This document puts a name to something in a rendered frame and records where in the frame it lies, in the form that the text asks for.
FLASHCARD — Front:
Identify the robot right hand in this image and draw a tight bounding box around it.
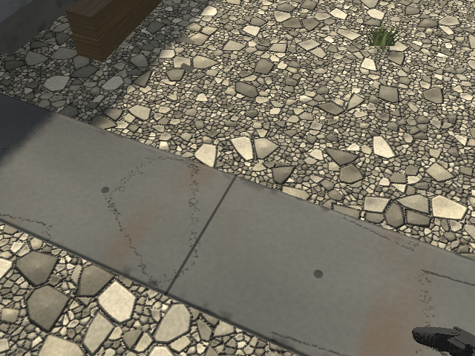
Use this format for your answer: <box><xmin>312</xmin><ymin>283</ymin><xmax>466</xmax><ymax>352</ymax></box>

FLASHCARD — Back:
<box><xmin>412</xmin><ymin>326</ymin><xmax>475</xmax><ymax>356</ymax></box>

